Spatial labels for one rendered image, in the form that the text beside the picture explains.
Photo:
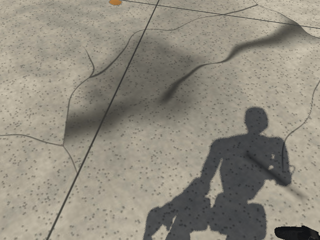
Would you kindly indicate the right robot hand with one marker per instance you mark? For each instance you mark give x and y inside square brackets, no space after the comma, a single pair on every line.
[296,233]

